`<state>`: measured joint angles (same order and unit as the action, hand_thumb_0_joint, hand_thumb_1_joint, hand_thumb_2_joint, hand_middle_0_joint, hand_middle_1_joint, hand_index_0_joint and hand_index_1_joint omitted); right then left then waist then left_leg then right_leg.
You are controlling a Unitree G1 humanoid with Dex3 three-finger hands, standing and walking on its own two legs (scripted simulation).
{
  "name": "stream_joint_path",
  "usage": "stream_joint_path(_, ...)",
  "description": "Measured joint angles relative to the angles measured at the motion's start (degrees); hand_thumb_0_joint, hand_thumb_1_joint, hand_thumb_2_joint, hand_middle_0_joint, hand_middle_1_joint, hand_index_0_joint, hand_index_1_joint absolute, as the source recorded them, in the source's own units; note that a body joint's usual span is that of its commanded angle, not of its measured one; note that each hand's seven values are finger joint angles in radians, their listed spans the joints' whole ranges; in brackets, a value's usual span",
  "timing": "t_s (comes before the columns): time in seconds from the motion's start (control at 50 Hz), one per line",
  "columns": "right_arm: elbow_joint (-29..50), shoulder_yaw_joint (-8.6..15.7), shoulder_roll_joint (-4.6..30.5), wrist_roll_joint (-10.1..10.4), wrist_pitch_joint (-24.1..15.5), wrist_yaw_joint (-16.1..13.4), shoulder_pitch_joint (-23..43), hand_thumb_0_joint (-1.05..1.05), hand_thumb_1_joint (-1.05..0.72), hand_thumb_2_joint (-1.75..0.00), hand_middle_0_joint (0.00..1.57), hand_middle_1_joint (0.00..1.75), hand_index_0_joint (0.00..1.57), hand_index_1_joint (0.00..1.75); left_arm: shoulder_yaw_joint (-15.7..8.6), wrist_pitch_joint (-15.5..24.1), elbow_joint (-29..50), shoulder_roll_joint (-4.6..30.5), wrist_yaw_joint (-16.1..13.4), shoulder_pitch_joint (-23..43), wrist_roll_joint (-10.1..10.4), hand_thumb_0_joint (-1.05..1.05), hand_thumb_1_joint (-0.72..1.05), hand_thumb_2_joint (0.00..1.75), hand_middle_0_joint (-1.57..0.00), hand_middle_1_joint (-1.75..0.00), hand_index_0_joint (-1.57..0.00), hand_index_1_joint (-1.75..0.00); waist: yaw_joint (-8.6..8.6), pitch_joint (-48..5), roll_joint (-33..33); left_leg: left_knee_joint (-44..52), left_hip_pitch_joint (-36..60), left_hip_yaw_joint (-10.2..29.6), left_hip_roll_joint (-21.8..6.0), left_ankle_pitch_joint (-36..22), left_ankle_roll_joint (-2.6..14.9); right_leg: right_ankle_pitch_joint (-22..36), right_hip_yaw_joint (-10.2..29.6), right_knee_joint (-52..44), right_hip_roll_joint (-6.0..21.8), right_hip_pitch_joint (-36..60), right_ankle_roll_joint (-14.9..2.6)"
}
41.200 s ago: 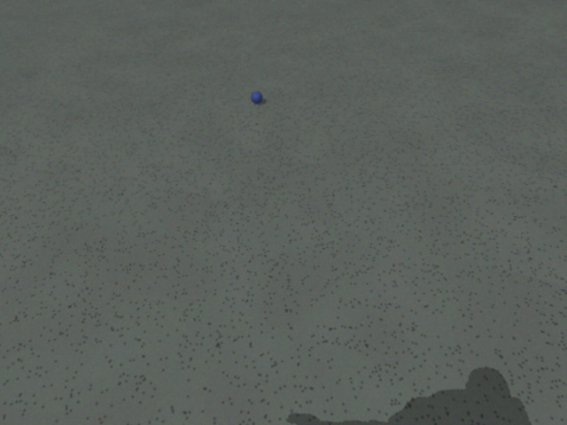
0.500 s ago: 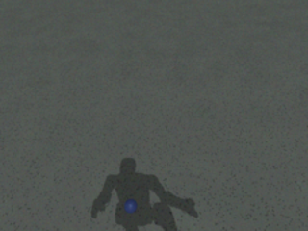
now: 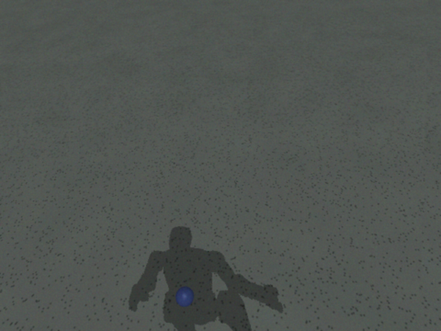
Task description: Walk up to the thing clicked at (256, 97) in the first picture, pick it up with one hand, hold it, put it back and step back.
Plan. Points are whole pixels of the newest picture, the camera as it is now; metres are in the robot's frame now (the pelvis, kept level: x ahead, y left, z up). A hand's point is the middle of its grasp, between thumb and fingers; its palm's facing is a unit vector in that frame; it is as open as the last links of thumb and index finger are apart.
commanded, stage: stand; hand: left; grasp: from above
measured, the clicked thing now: (184, 296) +0.41 +0.21 -0.74
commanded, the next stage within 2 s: step back in 0.22 s
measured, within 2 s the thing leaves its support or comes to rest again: neither
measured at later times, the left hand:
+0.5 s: hand out of the picture +0.07 +0.29 -0.18, palm faces -0.03 -0.93 -0.37, open 7.4 cm
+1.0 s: hand out of the picture -0.06 +0.29 -0.17, palm faces -0.09 -0.91 -0.40, open 7.4 cm
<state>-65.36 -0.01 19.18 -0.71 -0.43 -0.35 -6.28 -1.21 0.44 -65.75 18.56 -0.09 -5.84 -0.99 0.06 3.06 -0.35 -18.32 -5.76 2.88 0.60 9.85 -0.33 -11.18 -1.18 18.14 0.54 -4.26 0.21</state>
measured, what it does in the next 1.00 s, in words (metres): walks backwards: left foot, then right foot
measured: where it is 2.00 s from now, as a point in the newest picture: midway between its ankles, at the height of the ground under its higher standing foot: outside the picture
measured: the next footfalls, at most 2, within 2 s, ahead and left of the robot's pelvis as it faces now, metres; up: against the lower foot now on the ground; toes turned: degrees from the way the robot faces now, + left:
left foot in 0.54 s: -0.03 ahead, +0.13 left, +0.00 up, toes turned -2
right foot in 0.94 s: -0.15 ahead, -0.09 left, +0.00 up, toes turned +0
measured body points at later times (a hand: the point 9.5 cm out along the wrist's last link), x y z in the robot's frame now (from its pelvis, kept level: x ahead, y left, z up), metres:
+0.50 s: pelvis -0.05 +0.02 -0.02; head +0.01 +0.03 +0.42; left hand +0.07 +0.34 -0.15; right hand +0.04 -0.31 -0.14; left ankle -0.05 +0.13 -0.73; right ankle -0.01 -0.12 -0.75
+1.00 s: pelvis -0.17 +0.03 -0.03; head -0.11 +0.01 +0.41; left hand -0.05 +0.33 -0.15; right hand -0.08 -0.29 -0.16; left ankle -0.07 +0.13 -0.74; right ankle -0.19 -0.09 -0.75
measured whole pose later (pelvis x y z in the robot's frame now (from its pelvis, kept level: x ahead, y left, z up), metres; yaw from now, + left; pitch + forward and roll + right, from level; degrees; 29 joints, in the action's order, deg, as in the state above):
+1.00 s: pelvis -0.17 +0.03 -0.03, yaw -3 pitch -4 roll -2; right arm -49.1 2.6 21.9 -0.2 3.2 -0.3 -5.6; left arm -4.1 -1.8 -51.1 20.3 0.0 -8.0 -1.6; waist 1.9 12.0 -3.9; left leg -42.4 -25.0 1.0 -1.5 16.9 1.3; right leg -21.7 1.3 38.5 -3.6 -13.2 -0.8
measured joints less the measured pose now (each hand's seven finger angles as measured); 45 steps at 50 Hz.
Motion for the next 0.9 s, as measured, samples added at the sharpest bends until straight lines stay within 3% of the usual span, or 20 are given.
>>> stream_joint_path(0.24,0.4,0.0,0.1,0.2,0.2,0.4,-0.4,0.01,-0.9,-0.9,0.2,0.3,0.21,0.3,-0.1,0.0,0.7,0.4,0.2,-0.4,0.4,0.01,0.91,0.9,-0.2,-0.3,-0.2,-0.3,0.16,-0.1,0.0,-0.4,-0.6,0.1,0.1,0.0,0.02,-0.1,-0.1,0.7,0.0,-0.7,-0.05)
stream_joint_path(0.34,4.9,1.4,1.4,1.3,1.5,1.0,1.8,0.01,-0.9,-0.9,0.2,0.3,0.21,0.3,-1.4,-0.9,4.6,1.7,0.1,1.0,1.4,0.01,0.9,0.9,-0.21,-0.3,-0.2,-0.3,0.96,4.4,-0.3,-8.0,-6.3,0.4,0.0,1.9,0.39,-1.6,-0.4,7.0,-0.2,-5.7,-0.46)
stream_joint_path(0.4,7.3,2.4,2.7,1.4,2.4,1.1,2.6,0.01,-0.9,-0.9,0.2,0.3,0.21,0.3,-1.9,-1.7,7.1,2.5,0.0,2.2,1.1,0.01,0.9,0.9,-0.21,-0.3,-0.2,-0.3,1.22,6.9,-0.5,-14.7,-10.7,0.3,0.4,2.7,1.63,-2.5,-0.8,10.8,0.1,-8.6,-0.52)
stream_joint_path(0.48,9.9,3.5,3.8,1.0,3.5,1.5,1.2,0.01,-0.9,-0.9,0.2,0.3,0.21,0.3,-2.2,-2.6,10.1,3.3,0.0,2.9,-0.1,0.01,0.9,0.9,-0.21,-0.3,-0.2,-0.3,1.35,7.8,1.1,-26.5,-13.7,-0.2,2.8,13.6,3.18,-4.0,-0.1,16.2,2.2,-12.3,0.16)
stream_joint_path(0.5,10.4,3.7,3.8,1.0,3.5,1.6,0.4,0.01,-0.9,-0.9,0.2,0.3,0.21,0.3,-2.2,-2.9,10.7,3.5,0.0,3.1,-0.3,0.01,0.9,0.9,-0.21,-0.3,-0.2,-0.3,1.61,7.4,1.6,-26.5,-13.1,-0.5,2.8,13.5,3.37,-4.4,0.0,17.4,2.7,-13.4,0.5)
stream_joint_path(0.52,10.9,3.8,4.0,1.0,3.4,1.8,-0.6,0.01,-0.9,-0.9,0.2,0.3,0.21,0.3,-2.2,-3.1,11.3,3.8,0.0,3.2,-0.3,0.01,0.9,0.9,-0.21,-0.3,-0.2,-0.3,1.89,6.9,1.9,-24.7,-12.1,-0.7,2.3,9.9,3.59,-4.9,-0.1,18.9,3.1,-14.6,0.82)
stream_joint_path(0.54,11.3,4.0,4.3,0.8,3.2,1.8,-1.6,0.01,-0.9,-0.9,0.2,0.3,0.21,0.3,-2.2,-3.3,12.0,3.9,-0.1,3.5,0.0,0.01,0.9,0.9,-0.21,-0.3,-0.2,-0.3,2.08,6.3,1.7,-22.1,-10.9,-0.4,1.9,9.9,2.92,-5.6,-0.2,20.9,3.0,-16.2,0.67)
stream_joint_path(0.56,11.4,4.2,4.0,0.4,3.0,1.6,-2.0,0.01,-0.9,-0.9,0.2,0.3,0.2,0.3,-2.3,-3.5,12.6,4.3,-0.3,4.2,0.3,0.01,0.9,0.9,-0.21,-0.3,-0.2,-0.3,2.09,6.7,2.3,-22.0,-11.0,-0.4,2.3,12.1,2.61,-7.9,1.7,23.9,2.4,-17.8,-0.01)
stream_joint_path(0.62,11.6,3.5,2.1,-0.5,2.9,1.3,-2.6,0.01,-0.9,-0.9,0.2,0.3,0.2,0.3,-2.8,-3.9,14.3,5.1,-1.3,5.5,0.6,0.01,0.91,0.9,-0.2,-0.3,-0.2,-0.3,1.79,8.9,4.2,-21.9,-11.3,-1.2,2.7,10.9,2.89,-19.2,8.4,36.0,-2.8,-21.0,-1.44)
stream_joint_path(0.66,12.2,3.1,1.3,-0.7,2.9,1.1,-3.0,0.01,-0.9,-0.9,0.2,0.3,0.21,0.3,-2.7,-3.9,14.6,4.9,-1.7,5.5,0.8,0.01,0.91,0.9,-0.2,-0.3,-0.2,-0.3,2.32,9.2,3.9,-20.1,-11.5,-0.9,2.3,8.9,3.07,-21.2,9.8,42.6,-6.0,-22.4,-1.85)
stream_joint_path(0.72,13.4,2.8,0.8,-0.8,2.9,0.4,-2.9,0.01,-0.9,-0.9,0.2,0.3,0.21,0.3,-2.2,-3.9,15.0,4.2,-1.4,4.2,0.9,0.01,0.91,0.9,-0.2,-0.3,-0.2,-0.3,2.12,9.1,3.1,-17.5,-12.0,-1.7,1.5,6.4,3.4,-19.6,9.9,48.6,-7.6,-23.0,-1.48)
stream_joint_path(0.8,15.7,2.8,0.5,-0.6,2.1,-0.3,-1.9,0.01,-0.9,-0.9,0.2,0.3,0.21,0.3,-2.2,-3.9,15.3,3.8,-1.0,1.7,0.4,0.01,0.91,0.9,-0.2,-0.3,-0.2,-0.3,1.86,9.2,2.2,-16.7,-13.2,-3.3,0.7,4.6,3.54,-19.1,9.3,46.0,-6.3,-19.8,0.09)
stream_joint_path(0.9,17.5,2.1,0.6,-0.5,2.1,-0.2,-0.5,0.01,-0.9,-0.9,0.2,0.3,0.21,0.3,-2.9,-3.4,15.5,3.9,-0.5,-0.5,0.2,0.01,0.91,0.9,-0.21,-0.3,-0.2,-0.3,1.09,9.3,1.7,-18.8,-15.8,-5.4,-0.4,3.6,2.89,-17.7,7.1,32.3,-3.0,-13.6,0.39)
